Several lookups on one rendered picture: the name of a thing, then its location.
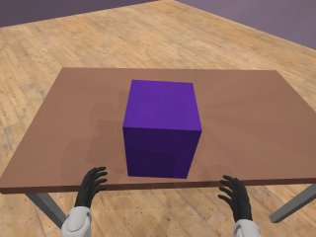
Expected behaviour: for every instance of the table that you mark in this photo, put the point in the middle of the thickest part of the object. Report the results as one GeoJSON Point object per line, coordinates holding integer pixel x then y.
{"type": "Point", "coordinates": [254, 127]}

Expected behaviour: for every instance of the left robot forearm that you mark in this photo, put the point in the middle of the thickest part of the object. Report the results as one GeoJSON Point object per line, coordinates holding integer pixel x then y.
{"type": "Point", "coordinates": [77, 223]}

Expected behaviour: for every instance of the right robot forearm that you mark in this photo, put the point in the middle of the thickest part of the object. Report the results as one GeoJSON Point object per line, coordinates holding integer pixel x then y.
{"type": "Point", "coordinates": [246, 228]}

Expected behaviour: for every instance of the robot left hand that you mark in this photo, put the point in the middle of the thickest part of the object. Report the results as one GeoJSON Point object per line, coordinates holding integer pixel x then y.
{"type": "Point", "coordinates": [87, 189]}

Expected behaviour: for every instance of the carton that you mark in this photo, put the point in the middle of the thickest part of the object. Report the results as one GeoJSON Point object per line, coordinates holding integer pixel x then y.
{"type": "Point", "coordinates": [161, 129]}

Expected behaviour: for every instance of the robot right hand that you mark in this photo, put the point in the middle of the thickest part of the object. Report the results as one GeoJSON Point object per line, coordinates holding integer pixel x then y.
{"type": "Point", "coordinates": [239, 201]}

